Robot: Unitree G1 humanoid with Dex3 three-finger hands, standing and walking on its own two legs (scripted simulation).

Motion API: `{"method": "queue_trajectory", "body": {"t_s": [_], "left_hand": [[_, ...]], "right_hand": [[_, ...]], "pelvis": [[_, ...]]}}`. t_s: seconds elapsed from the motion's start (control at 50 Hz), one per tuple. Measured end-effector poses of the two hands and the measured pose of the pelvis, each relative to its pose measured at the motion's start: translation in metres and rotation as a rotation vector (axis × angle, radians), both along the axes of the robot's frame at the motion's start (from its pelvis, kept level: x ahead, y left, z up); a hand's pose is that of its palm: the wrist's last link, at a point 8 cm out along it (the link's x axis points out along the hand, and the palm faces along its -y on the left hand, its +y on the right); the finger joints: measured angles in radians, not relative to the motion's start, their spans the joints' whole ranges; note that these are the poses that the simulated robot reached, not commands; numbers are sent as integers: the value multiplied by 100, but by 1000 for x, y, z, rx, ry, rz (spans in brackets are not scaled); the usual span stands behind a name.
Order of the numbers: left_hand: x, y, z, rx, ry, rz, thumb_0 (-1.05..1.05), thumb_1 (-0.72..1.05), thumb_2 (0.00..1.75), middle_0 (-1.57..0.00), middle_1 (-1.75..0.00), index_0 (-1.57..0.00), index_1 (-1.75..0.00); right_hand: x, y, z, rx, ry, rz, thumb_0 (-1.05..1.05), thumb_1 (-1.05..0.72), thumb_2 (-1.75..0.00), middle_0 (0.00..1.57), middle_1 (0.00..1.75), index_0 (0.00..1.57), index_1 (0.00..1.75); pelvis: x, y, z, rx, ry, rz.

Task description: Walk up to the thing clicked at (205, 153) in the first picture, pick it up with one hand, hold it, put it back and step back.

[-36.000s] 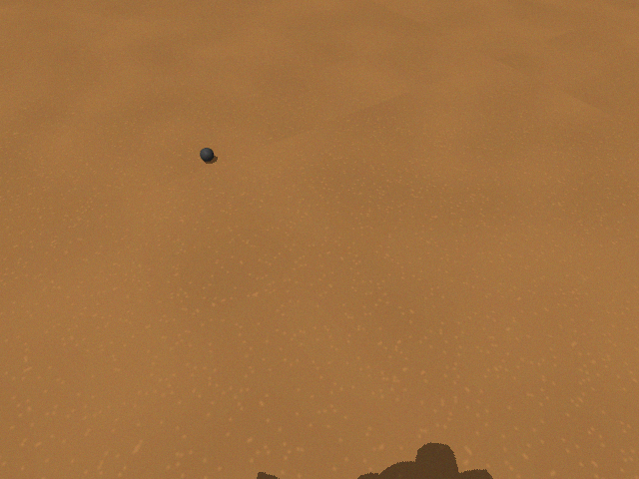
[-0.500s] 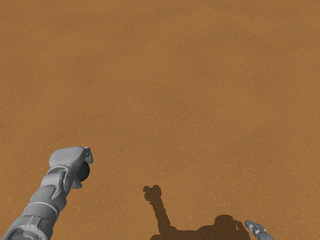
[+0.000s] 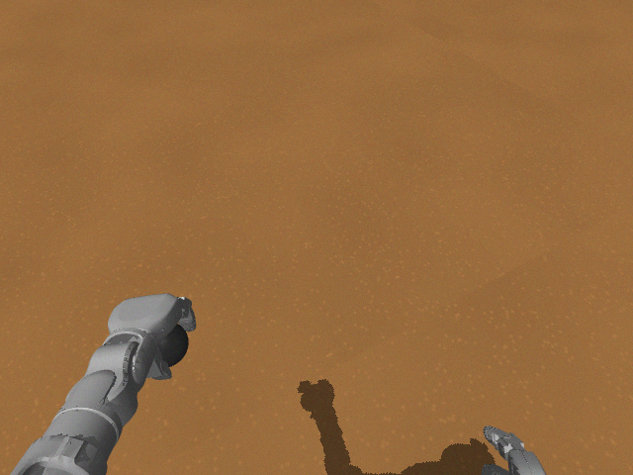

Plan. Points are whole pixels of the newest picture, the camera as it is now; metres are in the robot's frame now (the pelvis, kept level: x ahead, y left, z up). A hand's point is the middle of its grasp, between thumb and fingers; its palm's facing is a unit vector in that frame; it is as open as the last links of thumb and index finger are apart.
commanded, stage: hold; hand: left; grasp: from above
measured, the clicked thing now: (164, 344) +0.32 +0.22 -0.07
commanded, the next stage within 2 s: crouch in 1.16 s
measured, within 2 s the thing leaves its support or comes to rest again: neither
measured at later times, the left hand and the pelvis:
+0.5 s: hand (159, 353) +0.29 +0.21 -0.03, palm faces -0.44 -0.07 -0.89, open 8.8 cm; pelvis -0.01 -0.01 +0.01, yaw +0 degrees
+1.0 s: hand (157, 352) +0.29 +0.21 -0.03, palm faces -0.44 -0.07 -0.89, open 8.8 cm; pelvis +0.00 -0.01 +0.01, yaw +1 degrees
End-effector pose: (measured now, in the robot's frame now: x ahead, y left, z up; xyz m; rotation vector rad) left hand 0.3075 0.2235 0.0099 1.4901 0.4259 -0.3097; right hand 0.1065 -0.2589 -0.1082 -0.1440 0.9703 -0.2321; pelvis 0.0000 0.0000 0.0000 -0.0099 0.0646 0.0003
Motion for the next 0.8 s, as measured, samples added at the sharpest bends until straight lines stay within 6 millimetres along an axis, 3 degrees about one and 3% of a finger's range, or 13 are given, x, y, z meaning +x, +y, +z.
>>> {"method": "queue_trajectory", "body": {"t_s": [0.8], "left_hand": [[-21, -11, 16, -15, 5, -15, 0, 17, 44, -66, -66, -73, -61]], "right_hand": [[29, 3, 13, 21, -56, 36, 1, -90, -90, 20, 30, 20, 29]], "pelvis": [[-4, -8, 9, 11, -54, 7]]}}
